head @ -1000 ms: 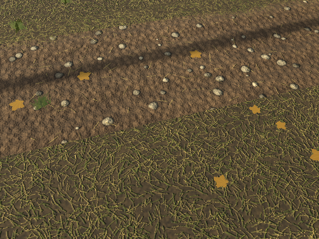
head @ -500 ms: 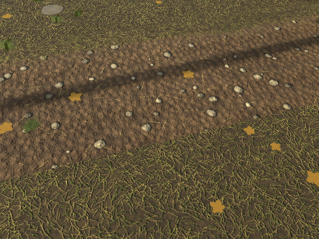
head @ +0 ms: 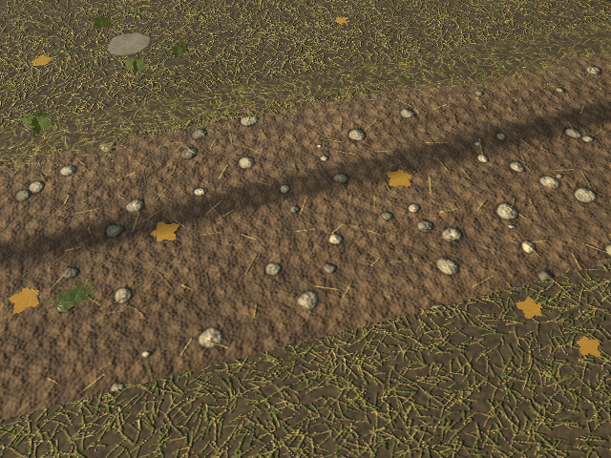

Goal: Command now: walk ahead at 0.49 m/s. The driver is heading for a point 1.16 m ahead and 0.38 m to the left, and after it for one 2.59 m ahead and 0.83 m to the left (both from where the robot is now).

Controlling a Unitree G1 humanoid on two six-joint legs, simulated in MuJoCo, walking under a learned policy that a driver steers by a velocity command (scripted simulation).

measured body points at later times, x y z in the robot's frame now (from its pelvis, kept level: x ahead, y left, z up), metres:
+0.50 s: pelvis +0.31 +0.12 -0.18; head +0.33 +0.14 +0.27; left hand +0.33 +0.38 -0.32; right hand +0.37 -0.13 -0.31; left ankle +0.32 +0.20 -0.91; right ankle +0.22 -0.05 -0.70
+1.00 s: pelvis +0.59 +0.09 -0.17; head +0.61 +0.08 +0.28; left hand +0.72 +0.35 -0.27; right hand +0.64 -0.18 -0.31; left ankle +0.51 +0.24 -0.82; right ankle +0.64 +0.02 -0.91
